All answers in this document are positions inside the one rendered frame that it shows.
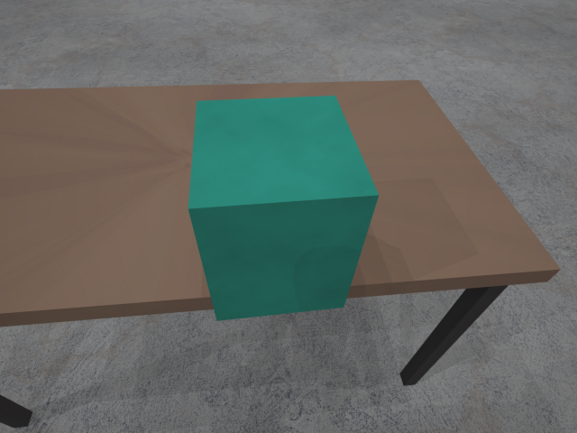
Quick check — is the table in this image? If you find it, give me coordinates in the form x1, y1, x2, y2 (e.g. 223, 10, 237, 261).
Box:
0, 80, 561, 428

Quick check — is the carton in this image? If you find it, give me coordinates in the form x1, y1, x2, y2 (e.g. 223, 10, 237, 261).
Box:
188, 96, 379, 321

